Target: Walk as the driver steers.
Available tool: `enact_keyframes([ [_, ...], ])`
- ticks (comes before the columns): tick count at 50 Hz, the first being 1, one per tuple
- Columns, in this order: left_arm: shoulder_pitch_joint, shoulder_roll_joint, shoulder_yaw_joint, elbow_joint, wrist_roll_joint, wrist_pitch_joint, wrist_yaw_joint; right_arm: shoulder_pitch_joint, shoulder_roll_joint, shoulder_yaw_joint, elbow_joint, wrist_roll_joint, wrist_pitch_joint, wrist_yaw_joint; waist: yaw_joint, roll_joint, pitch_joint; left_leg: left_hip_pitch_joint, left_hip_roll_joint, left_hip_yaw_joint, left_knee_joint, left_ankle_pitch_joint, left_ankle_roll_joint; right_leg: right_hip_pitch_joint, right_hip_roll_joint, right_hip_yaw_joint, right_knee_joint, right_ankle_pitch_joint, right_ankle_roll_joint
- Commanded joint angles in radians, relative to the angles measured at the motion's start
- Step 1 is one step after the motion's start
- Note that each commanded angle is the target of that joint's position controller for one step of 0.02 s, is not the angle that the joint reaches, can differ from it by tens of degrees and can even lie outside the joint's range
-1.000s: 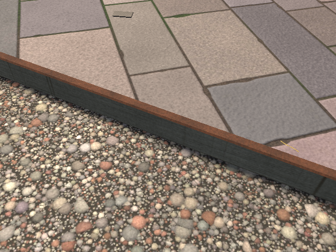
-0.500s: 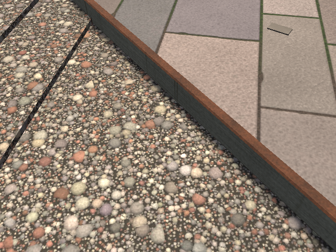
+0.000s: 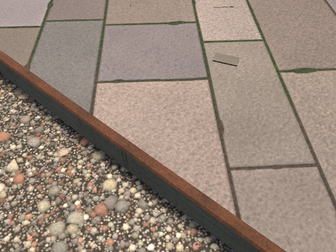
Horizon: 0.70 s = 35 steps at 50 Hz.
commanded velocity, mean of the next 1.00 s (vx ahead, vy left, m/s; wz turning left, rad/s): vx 0.74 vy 0.00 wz -0.43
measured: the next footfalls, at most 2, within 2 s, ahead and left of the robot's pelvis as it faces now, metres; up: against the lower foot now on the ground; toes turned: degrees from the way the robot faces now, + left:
right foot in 0.16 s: +0.34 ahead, -0.04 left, +0.00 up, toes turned -13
left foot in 0.44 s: +0.61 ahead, +0.10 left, +0.00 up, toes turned -29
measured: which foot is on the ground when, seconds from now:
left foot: down 0.00-0.12, up 0.14-0.42, down 0.44-0.80, up 0.82-1.00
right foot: up 0.00-0.14, down 0.16-0.50, up 0.52-0.78, down 0.80-1.00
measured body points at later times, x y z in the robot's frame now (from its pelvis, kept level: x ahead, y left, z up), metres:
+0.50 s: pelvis +0.45 -0.04 +0.01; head +0.49 -0.06 +0.45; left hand +0.59 +0.22 -0.11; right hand +0.59 -0.32 -0.05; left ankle +0.60 +0.10 -0.68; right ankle +0.31 -0.04 -0.72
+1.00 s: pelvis +0.73 -0.19 +0.14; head +0.74 -0.22 +0.59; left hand +0.97 -0.04 +0.05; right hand +0.69 -0.50 +0.02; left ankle +0.76 -0.05 -0.42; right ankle +0.70 -0.29 -0.58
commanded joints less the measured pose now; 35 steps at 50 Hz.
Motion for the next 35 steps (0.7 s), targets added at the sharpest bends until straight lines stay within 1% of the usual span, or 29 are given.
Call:
enact_keyframes([
  [1,-0.097,-0.029,-0.031,-0.098,-0.003,-0.016,-0.026,-0.147,-0.05,0.006,-0.078,0.003,-0.032,-0.01,0.069,0.077,0.128,-0.223,0.192,0.054,-0.169,0.727,0.0,0.161,0.028,-0.078,-0.23,0.137,-0.033],
  [3,-0.091,0.0,-0.029,-0.093,0.0,-0.02,-0.031,-0.114,-0.115,-0.005,-0.074,0.005,-0.031,-0.026,0.086,0.08,0.076,-0.128,0.212,0.072,-0.07,1.147,-0.018,0.287,0.117,-0.148,-0.327,0.165,-0.058],
  [5,0.097,0.066,-0.008,-0.044,-0.004,-0.013,-0.017,-0.153,-0.193,-0.026,-0.098,0.0,-0.005,-0.047,0.197,0.145,-0.048,-0.061,0.25,0.052,0.183,1.477,-0.029,0.484,0.185,-0.155,-0.329,0.059,-0.084],
  [6,0.279,0.112,0.013,0.005,-0.001,-0.009,-0.004,-0.201,-0.214,-0.034,-0.116,-0.006,0.014,-0.051,0.288,0.153,-0.128,-0.094,0.27,0.031,0.417,1.517,-0.019,0.657,0.198,-0.121,-0.33,-0.002,-0.116],
  [7,0.469,0.157,0.041,0.064,0.0,-0.009,0.016,-0.234,-0.21,-0.035,-0.129,-0.011,0.031,-0.044,0.36,0.111,-0.2,-0.192,0.26,0.005,0.745,1.337,-0.002,0.861,0.202,-0.056,-0.395,-0.063,-0.153],
  [8,0.428,0.19,0.061,0.073,-0.011,-0.007,0.039,-0.23,-0.121,-0.017,-0.112,-0.026,0.034,-0.017,0.299,-0.045,-0.111,-0.414,0.09,-0.006,1.145,0.378,-0.003,0.925,0.157,0.04,-0.438,-0.132,-0.189],
  [9,0.326,0.265,0.069,0.047,-0.001,0.003,0.043,-0.169,0.016,0.026,-0.185,-0.049,0.014,-0.011,0.136,-0.221,-0.078,-0.783,-0.014,-0.1,1.486,-0.172,-0.035,1.021,0.032,0.357,-0.357,0.143,-0.278],
  [10,0.279,0.31,0.082,-0.006,0.009,0.007,0.051,-0.145,-0.02,0.038,-0.283,-0.029,-0.014,-0.008,0.112,-0.229,-0.278,-0.952,-0.016,-0.296,1.497,-0.135,-0.034,1.141,-0.118,0.794,-0.697,-0.276,-0.433],
  [11,0.23,0.234,0.073,-0.03,0.014,0.006,0.058,-0.212,-0.095,0.033,-0.273,-0.037,-0.033,-0.008,0.11,-0.019,-0.138,-0.988,0.048,-0.326,1.373,-0.036,-0.027,1.011,-0.14,0.871,-0.874,-0.507,-0.374],
  [12,0.193,0.189,0.062,-0.02,0.011,-0.001,0.062,-0.251,-0.116,0.028,-0.27,-0.038,-0.033,-0.007,0.066,0.09,-0.04,-0.932,0.088,-0.318,1.274,0.037,-0.033,0.852,-0.118,0.81,-0.892,-0.471,-0.324],
  [14,0.159,0.168,0.05,-0.022,-0.001,-0.033,0.073,-0.264,-0.092,0.042,-0.28,-0.064,0.005,-0.011,0.001,0.158,0.032,-0.794,0.138,-0.313,1.136,0.046,-0.074,0.614,-0.034,0.621,-0.884,-0.134,-0.29],
  [15,0.153,0.152,0.042,-0.025,0.0,-0.046,0.073,-0.268,-0.073,0.049,-0.282,-0.067,0.027,-0.01,-0.013,0.155,0.035,-0.744,0.151,-0.29,1.105,0.022,-0.099,0.535,0.003,0.551,-0.876,-0.002,-0.284],
  [17,0.144,0.161,0.042,-0.032,-0.005,-0.065,0.074,-0.31,-0.045,0.06,-0.319,-0.06,0.047,-0.003,-0.024,0.145,0.032,-0.652,0.157,-0.233,0.909,0.05,-0.117,0.425,0.084,0.408,-0.857,0.242,-0.255],
  [19,0.12,0.154,0.045,-0.048,-0.007,-0.062,0.075,-0.395,0.004,0.081,-0.364,-0.042,0.048,0.003,-0.002,0.101,0.029,-0.583,0.127,-0.181,0.715,0.174,-0.107,0.385,0.152,0.331,-0.795,0.45,-0.197],
  [20,0.135,0.149,0.047,-0.047,-0.004,-0.055,0.075,-0.407,0.034,0.091,-0.368,-0.027,0.051,-0.004,0.022,0.035,-0.014,-0.564,0.103,-0.162,0.687,0.221,-0.095,0.439,0.152,0.333,-0.762,0.544,-0.179],
  [22,0.123,0.142,0.049,-0.069,0.007,-0.048,0.074,-0.368,0.022,0.091,-0.374,-0.008,0.048,-0.025,0.018,-0.041,-0.091,-0.519,0.063,-0.179,0.646,0.23,-0.063,0.532,0.142,0.353,-0.657,0.735,-0.152],
  [23,0.129,0.161,0.052,-0.083,0.009,-0.045,0.069,-0.38,-0.008,0.087,-0.388,-0.005,0.052,-0.036,0.018,-0.001,-0.114,-0.534,0.016,-0.15,0.574,0.06,-0.067,0.592,0.162,0.36,-0.614,0.817,-0.151],
  [24,0.165,0.152,0.05,-0.066,0.015,-0.045,0.064,-0.388,-0.039,0.074,-0.403,-0.018,0.038,-0.041,0.015,0.075,-0.126,-0.47,-0.009,-0.117,0.502,-0.054,-0.042,0.645,0.188,0.371,-0.47,1.053,-0.119],
  [25,0.108,0.148,0.051,-0.059,0.013,-0.053,0.061,-0.251,-0.055,0.056,-0.386,-0.015,0.01,-0.041,-0.068,0.083,-0.196,-0.253,0.008,-0.175,0.347,0.203,-0.027,0.603,0.199,0.418,-0.228,1.083,-0.078],
  [26,-0.024,0.149,0.051,-0.089,0.002,-0.063,0.056,-0.015,-0.078,0.034,-0.301,0.006,-0.005,-0.05,-0.196,0.102,-0.275,0.015,0.037,-0.196,0.092,0.444,-0.028,0.505,0.217,0.379,0.021,0.889,-0.054],
  [27,-0.117,0.047,0.03,-0.132,-0.005,-0.078,0.056,0.111,-0.109,0.011,-0.206,-0.01,-0.003,-0.054,-0.21,0.178,-0.209,0.306,0.192,-0.243,0.04,0.688,-0.019,0.165,0.266,0.271,0.268,-0.01,-0.03],
  [28,-0.152,-0.056,-0.01,-0.199,-0.003,-0.104,0.08,0.145,-0.106,0.012,-0.165,-0.059,0.008,-0.033,-0.138,0.265,-0.112,0.479,0.372,-0.401,0.251,1.409,0.003,-0.231,0.281,0.166,0.531,-0.448,-0.021],
  [29,-0.081,-0.06,-0.018,-0.223,-0.022,-0.102,0.091,0.156,-0.081,0.01,-0.17,-0.098,0.013,-0.023,-0.108,0.268,-0.251,0.604,0.504,-0.499,0.36,1.667,0.169,-0.431,0.261,0.129,0.79,-0.56,0.008],
  [30,-0.152,-0.087,-0.029,-0.261,-0.015,-0.093,0.104,0.188,-0.061,-0.001,-0.154,-0.12,0.013,-0.028,-0.145,0.222,-0.318,0.595,0.546,-0.603,0.284,1.304,0.246,-0.573,0.234,0.203,1.065,-0.631,-0.006],
  [31,-0.249,-0.176,-0.06,-0.334,0.005,-0.078,0.128,0.186,-0.026,-0.001,-0.1,-0.117,0.001,-0.038,-0.12,0.257,-0.192,0.466,0.568,-0.659,0.127,0.856,0.229,-0.748,0.239,0.291,1.274,-0.782,-0.026],
  [32,-0.371,-0.219,-0.09,-0.417,0.036,-0.065,0.134,0.139,0.022,0.011,-0.049,-0.085,-0.014,-0.035,-0.059,0.195,0.0,0.258,0.532,-0.605,0.008,0.552,0.181,-0.845,0.206,0.328,1.247,-0.891,-0.059],
  [33,-0.469,-0.228,-0.102,-0.467,0.045,-0.056,0.131,0.096,0.058,0.022,-0.012,-0.048,-0.028,-0.026,-0.026,0.166,0.139,0.062,0.475,-0.485,-0.085,0.532,0.141,-0.855,0.199,0.276,1.206,-0.958,-0.074],
  [34,-0.493,-0.209,-0.108,-0.507,0.043,-0.05,0.116,0.025,0.08,0.032,0.007,-0.01,-0.026,-0.018,0.039,0.115,0.215,-0.157,0.413,-0.357,-0.172,0.556,0.08,-0.732,0.167,0.236,1.022,-0.919,-0.085],
  [35,-0.446,-0.192,-0.122,-0.537,0.029,-0.049,0.089,-0.038,0.076,0.041,0.024,0.022,-0.007,-0.024,0.111,0.08,0.211,-0.348,0.328,-0.232,-0.273,0.595,0.025,-0.489,0.098,0.129,0.673,-0.819,-0.08],
])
